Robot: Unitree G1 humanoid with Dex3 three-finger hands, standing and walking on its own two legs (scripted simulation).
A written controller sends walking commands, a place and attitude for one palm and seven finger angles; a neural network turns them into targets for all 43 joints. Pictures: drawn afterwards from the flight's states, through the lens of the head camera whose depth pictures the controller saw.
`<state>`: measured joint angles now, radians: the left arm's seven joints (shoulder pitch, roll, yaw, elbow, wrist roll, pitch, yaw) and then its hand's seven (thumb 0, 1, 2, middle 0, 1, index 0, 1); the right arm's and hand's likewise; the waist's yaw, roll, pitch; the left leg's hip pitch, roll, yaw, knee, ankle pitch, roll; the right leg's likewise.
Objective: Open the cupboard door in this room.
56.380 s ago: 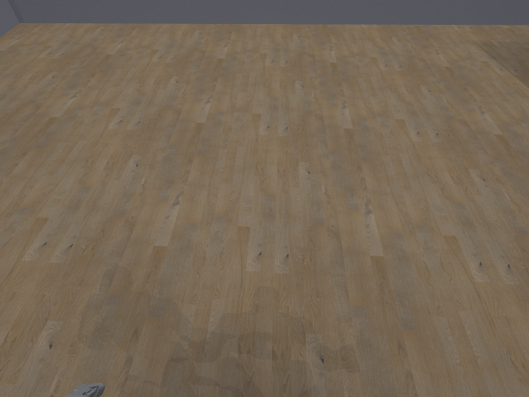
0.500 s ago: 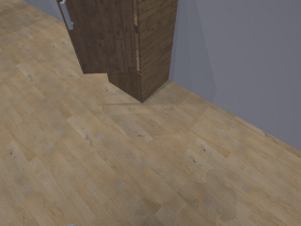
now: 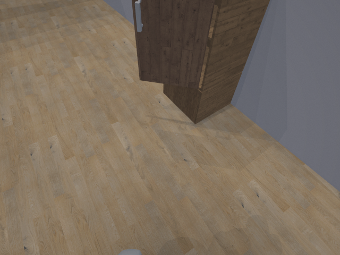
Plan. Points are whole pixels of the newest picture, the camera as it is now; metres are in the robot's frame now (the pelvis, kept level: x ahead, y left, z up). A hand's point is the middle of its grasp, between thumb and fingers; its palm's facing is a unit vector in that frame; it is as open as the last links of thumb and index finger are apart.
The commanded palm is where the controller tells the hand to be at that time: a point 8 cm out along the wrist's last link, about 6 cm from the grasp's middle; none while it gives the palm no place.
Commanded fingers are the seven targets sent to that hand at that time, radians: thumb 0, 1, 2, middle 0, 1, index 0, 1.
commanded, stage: take the last steps up to it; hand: left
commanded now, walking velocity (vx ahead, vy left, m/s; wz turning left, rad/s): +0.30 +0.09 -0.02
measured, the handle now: (139, 15) +1.10 +0.28 +0.01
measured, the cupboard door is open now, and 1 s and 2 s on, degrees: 43 43 43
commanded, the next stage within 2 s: come to a stop and stand still in 1.18 s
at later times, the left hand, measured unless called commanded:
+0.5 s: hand (116, 187) +0.31 +0.20 -0.17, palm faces -0.07 -0.98 -0.20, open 7.4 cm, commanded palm none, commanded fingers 0.00 0.90 0.90 -0.20 -0.30 -0.20 -0.30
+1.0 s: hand (109, 194) +0.29 +0.23 -0.18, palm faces +0.11 -0.98 -0.16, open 7.3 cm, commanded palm none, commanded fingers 0.00 0.90 0.90 -0.20 -0.30 -0.20 -0.30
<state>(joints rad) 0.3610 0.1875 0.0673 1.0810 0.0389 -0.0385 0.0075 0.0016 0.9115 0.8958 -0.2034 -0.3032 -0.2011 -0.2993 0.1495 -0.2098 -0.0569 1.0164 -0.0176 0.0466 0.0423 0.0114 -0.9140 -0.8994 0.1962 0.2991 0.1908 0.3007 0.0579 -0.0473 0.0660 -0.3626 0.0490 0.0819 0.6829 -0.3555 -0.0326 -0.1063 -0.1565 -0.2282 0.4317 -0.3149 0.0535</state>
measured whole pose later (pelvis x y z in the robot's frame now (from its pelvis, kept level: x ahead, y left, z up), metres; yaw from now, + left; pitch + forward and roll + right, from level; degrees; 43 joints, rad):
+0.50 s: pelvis +0.17 +0.04 -0.02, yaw -2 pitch +0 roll +2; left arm 0.06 0.16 0.05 0.98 0.02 -0.01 -0.02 0.00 0.91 0.90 -0.20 -0.30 -0.19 -0.30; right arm 0.46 -0.14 -0.02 1.16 -0.03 -0.04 -0.02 0.01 -0.92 -0.90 0.20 0.30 0.20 0.30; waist -0.05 -0.01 0.08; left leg 0.07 -0.03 0.16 0.35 -0.41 0.02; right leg -0.47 -0.07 -0.11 0.70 -0.23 -0.03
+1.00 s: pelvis +0.36 +0.06 -0.01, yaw +0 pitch +0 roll +0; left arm 0.38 0.15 0.05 1.15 0.03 -0.06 0.01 0.00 0.92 0.90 -0.20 -0.30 -0.20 -0.30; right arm 0.10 -0.20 -0.05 1.02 -0.02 -0.02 0.02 0.01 -0.93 -0.90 0.20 0.30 0.19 0.30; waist 0.05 -0.03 0.06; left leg -0.40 0.05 0.10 0.57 -0.21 -0.01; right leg -0.03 -0.06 -0.15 0.41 -0.37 0.02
